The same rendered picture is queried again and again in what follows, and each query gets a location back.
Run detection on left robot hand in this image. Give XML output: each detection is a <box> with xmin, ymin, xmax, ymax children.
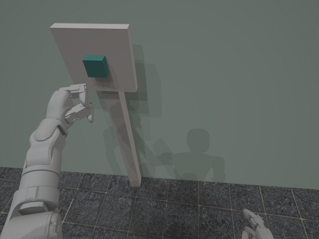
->
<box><xmin>46</xmin><ymin>84</ymin><xmax>94</xmax><ymax>130</ymax></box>

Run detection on left robot forearm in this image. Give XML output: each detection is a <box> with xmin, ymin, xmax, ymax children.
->
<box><xmin>0</xmin><ymin>118</ymin><xmax>68</xmax><ymax>239</ymax></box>

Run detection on button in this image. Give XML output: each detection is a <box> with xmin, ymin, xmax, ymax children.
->
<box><xmin>83</xmin><ymin>55</ymin><xmax>109</xmax><ymax>78</ymax></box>

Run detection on right robot hand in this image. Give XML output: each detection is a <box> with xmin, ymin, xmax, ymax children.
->
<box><xmin>241</xmin><ymin>209</ymin><xmax>274</xmax><ymax>239</ymax></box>

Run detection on panel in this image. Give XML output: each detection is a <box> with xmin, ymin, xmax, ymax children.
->
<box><xmin>50</xmin><ymin>23</ymin><xmax>142</xmax><ymax>187</ymax></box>

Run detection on left robot upper arm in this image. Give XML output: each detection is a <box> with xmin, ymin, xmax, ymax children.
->
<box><xmin>2</xmin><ymin>211</ymin><xmax>63</xmax><ymax>239</ymax></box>

